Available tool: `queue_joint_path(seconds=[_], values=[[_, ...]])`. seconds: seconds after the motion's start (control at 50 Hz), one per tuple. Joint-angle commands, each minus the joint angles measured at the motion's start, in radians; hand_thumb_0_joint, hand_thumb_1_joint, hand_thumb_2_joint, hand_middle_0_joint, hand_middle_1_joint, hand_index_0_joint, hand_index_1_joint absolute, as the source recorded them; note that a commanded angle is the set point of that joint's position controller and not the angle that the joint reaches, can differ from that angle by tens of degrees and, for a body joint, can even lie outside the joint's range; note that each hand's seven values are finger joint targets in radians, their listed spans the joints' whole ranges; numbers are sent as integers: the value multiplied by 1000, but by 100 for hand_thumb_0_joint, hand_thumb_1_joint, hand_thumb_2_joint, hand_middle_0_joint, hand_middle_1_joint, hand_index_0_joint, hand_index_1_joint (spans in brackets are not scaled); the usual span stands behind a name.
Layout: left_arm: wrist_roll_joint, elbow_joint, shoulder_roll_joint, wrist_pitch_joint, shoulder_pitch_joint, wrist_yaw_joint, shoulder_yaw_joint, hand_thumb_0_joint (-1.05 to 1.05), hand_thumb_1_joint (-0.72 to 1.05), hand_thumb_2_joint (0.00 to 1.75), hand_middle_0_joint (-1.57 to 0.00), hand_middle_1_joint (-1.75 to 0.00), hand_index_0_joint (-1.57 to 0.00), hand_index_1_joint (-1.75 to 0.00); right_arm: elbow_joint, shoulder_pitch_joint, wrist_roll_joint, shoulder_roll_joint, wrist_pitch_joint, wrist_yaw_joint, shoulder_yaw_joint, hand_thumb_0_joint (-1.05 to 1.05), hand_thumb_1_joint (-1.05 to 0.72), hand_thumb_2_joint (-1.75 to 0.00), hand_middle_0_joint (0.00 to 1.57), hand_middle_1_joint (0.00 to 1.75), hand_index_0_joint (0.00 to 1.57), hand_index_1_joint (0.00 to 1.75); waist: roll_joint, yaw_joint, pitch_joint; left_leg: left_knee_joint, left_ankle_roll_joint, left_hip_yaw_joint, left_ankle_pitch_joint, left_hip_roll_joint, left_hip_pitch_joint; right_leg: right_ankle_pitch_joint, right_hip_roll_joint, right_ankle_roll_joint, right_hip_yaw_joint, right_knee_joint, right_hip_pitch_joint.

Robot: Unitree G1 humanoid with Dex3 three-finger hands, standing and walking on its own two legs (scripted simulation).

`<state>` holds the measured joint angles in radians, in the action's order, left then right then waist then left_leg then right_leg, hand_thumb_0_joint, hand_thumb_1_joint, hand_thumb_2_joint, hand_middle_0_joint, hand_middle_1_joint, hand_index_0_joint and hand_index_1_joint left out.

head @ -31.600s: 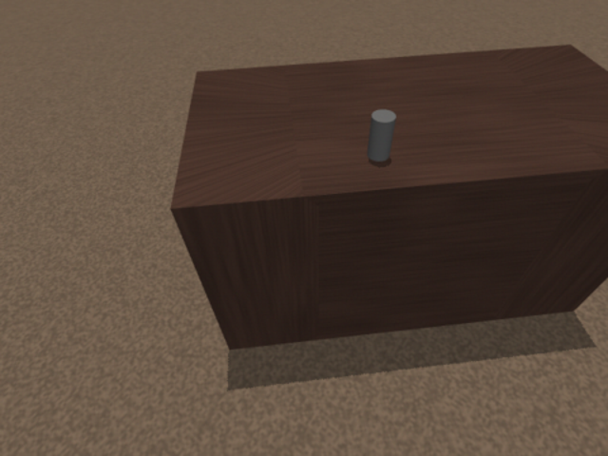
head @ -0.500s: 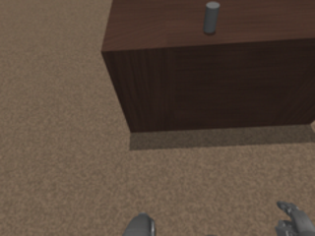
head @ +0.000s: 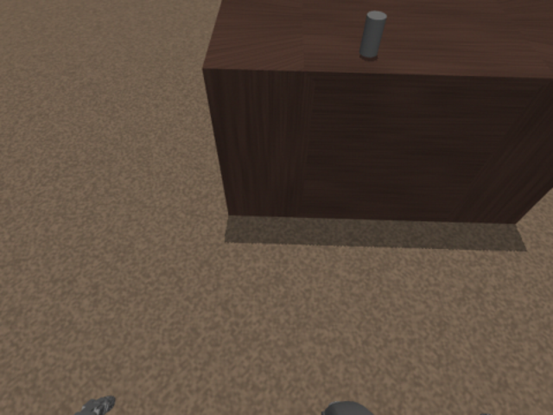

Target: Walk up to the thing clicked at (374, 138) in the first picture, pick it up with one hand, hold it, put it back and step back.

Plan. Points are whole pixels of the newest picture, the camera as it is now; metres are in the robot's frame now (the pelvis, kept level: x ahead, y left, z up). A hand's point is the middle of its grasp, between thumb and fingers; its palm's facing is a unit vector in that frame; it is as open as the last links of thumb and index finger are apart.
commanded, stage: step back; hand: right
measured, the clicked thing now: (372, 34) +1.07 -0.22 -0.01
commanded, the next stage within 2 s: stand in 1.04 s
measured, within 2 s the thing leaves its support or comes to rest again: neither
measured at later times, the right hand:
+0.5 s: hand out of the picture +0.02 -0.25 -0.15, palm faces -0.03 +0.93 -0.36, open 7.4 cm
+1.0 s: hand out of the picture +0.09 -0.26 -0.15, palm faces -0.04 +0.93 -0.36, open 7.4 cm
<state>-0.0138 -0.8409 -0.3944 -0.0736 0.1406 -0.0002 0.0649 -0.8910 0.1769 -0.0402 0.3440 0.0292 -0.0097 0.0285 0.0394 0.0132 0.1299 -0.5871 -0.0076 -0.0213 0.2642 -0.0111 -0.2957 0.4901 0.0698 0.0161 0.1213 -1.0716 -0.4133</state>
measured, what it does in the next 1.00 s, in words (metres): steps on the spot: right foot, then left foot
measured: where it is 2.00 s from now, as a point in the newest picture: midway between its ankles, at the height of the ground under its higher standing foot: outside the picture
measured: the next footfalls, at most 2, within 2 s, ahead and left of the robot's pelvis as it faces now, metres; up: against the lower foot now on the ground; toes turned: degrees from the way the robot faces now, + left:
right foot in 0.10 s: -0.02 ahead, -0.14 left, +0.00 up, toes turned +1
left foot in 0.38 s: +0.03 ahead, +0.12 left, +0.00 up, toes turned -1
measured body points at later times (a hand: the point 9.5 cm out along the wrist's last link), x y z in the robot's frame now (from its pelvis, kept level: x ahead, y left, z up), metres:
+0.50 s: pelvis -0.04 +0.01 +0.00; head -0.02 +0.01 +0.45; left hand +0.02 +0.33 -0.12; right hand +0.02 -0.30 -0.12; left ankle -0.02 +0.13 -0.73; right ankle -0.06 -0.13 -0.71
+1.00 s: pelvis +0.01 -0.01 +0.00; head +0.02 +0.00 +0.45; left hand +0.12 +0.29 -0.12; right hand +0.09 -0.31 -0.12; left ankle -0.01 +0.12 -0.73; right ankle +0.00 -0.13 -0.73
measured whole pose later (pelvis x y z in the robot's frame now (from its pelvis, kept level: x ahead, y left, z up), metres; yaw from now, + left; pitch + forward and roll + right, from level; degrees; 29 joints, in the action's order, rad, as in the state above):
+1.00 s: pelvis +0.01 -0.01 +0.00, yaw +1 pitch -2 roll +0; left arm -0.01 -1.04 -0.35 0.01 0.05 0.01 0.04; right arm -1.05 0.14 -0.02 0.34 -0.01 0.00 0.02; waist 0.01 0.01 0.06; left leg -0.53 0.01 -0.04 0.31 0.00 -0.19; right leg 0.29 -0.03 -0.01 -0.05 -0.53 -0.20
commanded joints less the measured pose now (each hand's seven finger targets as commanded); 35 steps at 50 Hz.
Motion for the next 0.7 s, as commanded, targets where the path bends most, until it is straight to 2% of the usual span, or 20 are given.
queue_joint_path(seconds=[0.0, 0.06, 0.08, 0.1, 0.12, 0.14, 0.16, 0.2, 0.28, 0.34, 0.36, 0.38, 0.4, 0.42, 0.44, 0.5, 0.58, 0.62, 0.64, 0.68], values=[[-7, 52, -161, 64, -1, 5, 44, 0, 90, 90, -20, -30, -20, -30, 68, -10, -6, 261, -37, -9, 80, 0, -90, -90, 20, 30, 20, 30, -213, -40, -152, 188, -186, -191, 51, -178, 189, 41, -53, -27, -57, 356, 16], [-13, -38, -141, 95, 117, -6, 45, 0, 90, 90, -20, -30, -20, -30, 70, -47, -4, 282, -13, 3, 83, 0, -90, -90, 20, 30, 20, 30, -225, 16, -167, 81, -157, -126, 70, -170, 87, -110, -37, 4, -133, 787, 262], [-25, -70, -183, 107, 150, -15, 63, 0, 90, 90, -20, -30, -20, -30, 69, -44, 2, 234, -10, 3, 69, 0, -90, -90, 20, 30, 20, 30, -143, 29, -174, -37, -112, -88, 35, -134, -22, -173, -64, 20, -44, 811, 387], [-41, -70, -239, 116, 147, -19, 74, 0, 90, 90, -20, -30, -20, -30, 89, -34, 12, 172, -14, 6, 50, 0, -90, -90, 20, 30, 20, 30, 44, 23, -146, -169, -46, -32, 175, -41, -213, -81, -199, 64, 226, 816, 436], [-44, -36, -299, 117, 71, -20, 85, 0, 90, 90, -20, -30, -20, -30, 101, -72, 6, 168, -16, 3, 48, 0, -90, -90, 20, 30, 20, 30, 92, 37, -74, -198, 1, -40, 284, 19, -302, 211, -370, 149, 428, 862, 259], [-46, -17, -350, 112, -18, -18, 87, 0, 90, 90, -20, -30, -20, -30, 70, -83, 6, 241, -18, -5, 74, 0, -90, -90, 20, 30, 20, 30, 115, 31, 8, -285, 12, -129, 278, -24, -132, 336, -465, 227, 506, 888, -34], [-38, 4, -301, 115, -103, -16, 74, 0, 90, 90, -20, -30, -20, -30, 46, -36, 19, 268, -22, 5, 84, 0, -90, -90, 20, 30, 20, 30, 79, -27, 51, -308, 7, -139, 215, -56, -31, 337, -431, 214, 413, 875, -113], [-31, -11, -215, 126, -57, -14, 53, 0, 90, 90, -20, -30, -20, -30, 32, -54, 24, 229, -35, 19, 72, 0, -90, -90, 20, 30, 20, 30, 34, -12, 17, -217, 4, -77, 154, 10, -115, 52, -283, 147, 191, 816, 93], [-30, -54, -252, 129, 49, -4, 63, 0, 90, 90, -20, -30, -20, -30, 36, -68, 8, 211, -50, 22, 62, 0, -90, -90, 20, 30, 20, 30, 112, 39, -39, -96, 16, -24, 182, 7, -118, -60, -295, 143, 170, 774, 212], [-19, -37, -233, 109, -6, 1, 53, 0, 90, 90, -20, -30, -20, -30, -11, 26, 10, 203, -71, 20, 71, 0, -90, -90, 20, 30, 20, 30, 112, -12, -92, 176, 9, 47, 51, 39, 72, -205, -261, 119, 64, 654, 197], [-17, -34, -198, 106, -1, 2, 36, 0, 90, 90, -20, -30, -20, -30, -25, 50, 7, 215, -78, 13, 82, 0, -90, -90, 20, 30, 20, 30, 78, -26, -129, 202, -7, 4, -22, 29, 172, -318, -231, 89, 20, 567, 161], [-10, -31, -152, 106, 20, 2, 22, 0, 90, 90, -20, -30, -20, -30, -35, 91, 0, 245, -87, 6, 94, 0, -90, -90, 20, 30, 20, 30, -22, -43, -185, 259, -44, -165, -39, -88, 292, -363, -175, 51, -37, 408, 79], [6, -28, -103, 102, 19, 3, 7, 0, 90, 90, -20, -30, -20, -30, -29, 74, 1, 308, -91, 2, 102, 0, -90, -90, 20, 30, 20, 30, -181, -31, -190, 305, -137, -433, 33, -257, 351, -117, -52, 4, -141, 279, -88], [-1, -40, -184, 96, -9, -6, 32, 0, 90, 90, -20, -30, -20, -30, -25, 84, 5, 353, -88, 5, 111, 0, -90, -90, 20, 30, 20, 30, -136, -45, -158, 319, -237, -509, 184, -337, 229, 94, -91, 11, -85, 212, -59], [-4, -42, -214, 96, -12, -5, 35, 0, 90, 90, -20, -30, -20, -30, -28, 74, 2, 359, -84, 6, 115, 0, -90, -90, 20, 30, 20, 30, -118, -42, -114, 327, -255, -495, 242, -337, 157, 116, -113, 19, -57, 201, -39], [-2, -54, -180, 101, 18, 7, 31, 0, 90, 90, -20, -30, -20, -30, -11, 20, -1, 281, -89, 3, 90, 0, -90, -90, 20, 30, 20, 30, -168, -11, -81, 297, -179, -311, 32, -235, 183, 28, -130, 18, -69, 284, -54], [1, -90, -151, 103, 37, 6, 32, 0, 90, 90, -20, -30, -20, -30, -7, -36, 9, 269, -76, 3, 78, 0, -90, -90, 20, 30, 20, 30, -215, 3, -110, 233, -138, -189, -101, -185, 49, -134, -90, 3, -142, 497, 174], [-5, -120, -152, 112, 64, -4, 36, 0, 90, 90, -20, -30, -20, -30, -2, -68, 27, 227, -61, 3, 58, 0, -90, -90, 20, 30, 20, 30, -175, 42, -134, 121, -78, -108, -163, -130, -30, -293, -69, 8, -162, 668, 339], [-9, -130, -175, 114, 82, -11, 45, 0, 90, 90, -20, -30, -20, -30, 4, -77, 35, 193, -57, 1, 45, 0, -90, -90, 20, 30, 20, 30, -124, 57, -154, 62, -50, -89, -132, -101, -97, -340, -102, 19, -110, 660, 419], [-16, -119, -275, 120, 53, -17, 59, 0, 90, 90, -20, -30, -20, -30, -2, -38, 38, 150, -51, -6, 32, 0, -90, -90, 20, 30, 20, 30, 78, 42, -172, -113, 4, -47, 146, 35, -141, -186, -374, 142, 248, 785, 344]])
